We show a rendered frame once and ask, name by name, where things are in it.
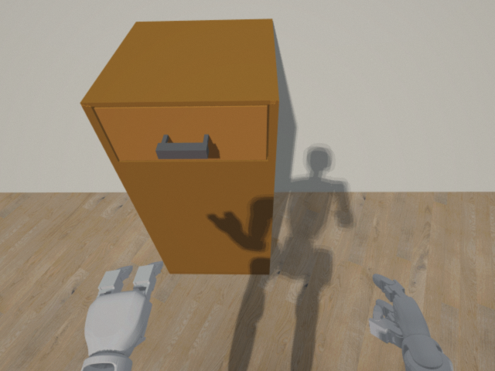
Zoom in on cabinet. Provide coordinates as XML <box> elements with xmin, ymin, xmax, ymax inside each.
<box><xmin>80</xmin><ymin>19</ymin><xmax>279</xmax><ymax>274</ymax></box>

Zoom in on robot right hand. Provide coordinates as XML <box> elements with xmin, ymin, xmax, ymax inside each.
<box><xmin>369</xmin><ymin>274</ymin><xmax>431</xmax><ymax>348</ymax></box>

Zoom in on right robot forearm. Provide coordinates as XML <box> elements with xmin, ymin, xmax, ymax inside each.
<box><xmin>401</xmin><ymin>335</ymin><xmax>453</xmax><ymax>371</ymax></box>

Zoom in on robot left hand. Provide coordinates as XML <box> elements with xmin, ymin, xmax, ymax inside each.
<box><xmin>84</xmin><ymin>261</ymin><xmax>163</xmax><ymax>357</ymax></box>

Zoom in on drawer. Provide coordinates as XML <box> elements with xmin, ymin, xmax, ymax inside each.
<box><xmin>94</xmin><ymin>104</ymin><xmax>268</xmax><ymax>161</ymax></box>

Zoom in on handle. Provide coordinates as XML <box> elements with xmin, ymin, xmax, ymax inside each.
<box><xmin>155</xmin><ymin>134</ymin><xmax>209</xmax><ymax>159</ymax></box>

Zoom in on left robot forearm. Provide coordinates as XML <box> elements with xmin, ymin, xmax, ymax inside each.
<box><xmin>81</xmin><ymin>352</ymin><xmax>132</xmax><ymax>371</ymax></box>

